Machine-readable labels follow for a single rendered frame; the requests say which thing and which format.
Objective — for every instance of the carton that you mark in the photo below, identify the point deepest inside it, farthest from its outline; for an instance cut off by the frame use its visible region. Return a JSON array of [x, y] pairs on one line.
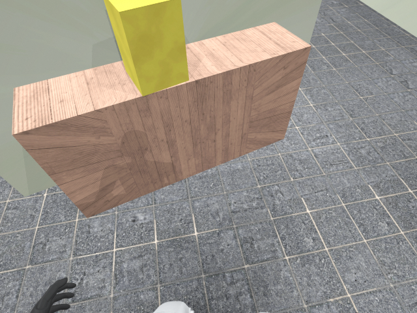
[[150, 37]]

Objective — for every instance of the robot left hand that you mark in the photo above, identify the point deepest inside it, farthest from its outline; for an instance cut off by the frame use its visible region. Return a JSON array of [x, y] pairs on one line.
[[44, 305]]

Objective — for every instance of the pedestal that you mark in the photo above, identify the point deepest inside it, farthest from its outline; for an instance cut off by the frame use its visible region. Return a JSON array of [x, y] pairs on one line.
[[104, 144]]

